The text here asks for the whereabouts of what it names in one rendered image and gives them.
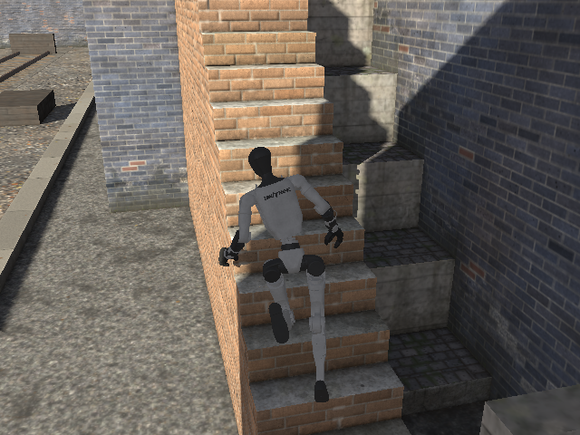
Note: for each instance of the humanoid robot head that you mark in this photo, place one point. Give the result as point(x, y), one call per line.
point(260, 161)

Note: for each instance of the robot right hand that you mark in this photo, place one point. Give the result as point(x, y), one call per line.
point(330, 235)

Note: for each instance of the robot left hand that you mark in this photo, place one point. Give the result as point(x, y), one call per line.
point(222, 260)

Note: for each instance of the humanoid robot torso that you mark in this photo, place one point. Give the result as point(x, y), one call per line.
point(279, 209)

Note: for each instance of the robot right upper arm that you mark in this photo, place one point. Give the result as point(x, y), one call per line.
point(300, 183)

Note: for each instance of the right robot forearm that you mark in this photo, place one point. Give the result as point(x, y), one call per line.
point(329, 219)

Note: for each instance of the left robot forearm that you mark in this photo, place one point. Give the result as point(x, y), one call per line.
point(234, 248)

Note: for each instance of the robot left upper arm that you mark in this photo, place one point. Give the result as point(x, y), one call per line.
point(244, 217)

